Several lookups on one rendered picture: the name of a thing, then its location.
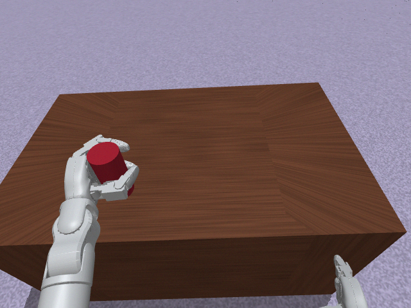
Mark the can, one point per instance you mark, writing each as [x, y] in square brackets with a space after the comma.
[107, 162]

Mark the right robot hand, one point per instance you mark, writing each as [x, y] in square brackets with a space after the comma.
[349, 290]

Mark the left robot arm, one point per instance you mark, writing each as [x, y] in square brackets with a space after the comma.
[69, 270]

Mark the left robot hand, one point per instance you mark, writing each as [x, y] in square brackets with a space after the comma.
[80, 180]

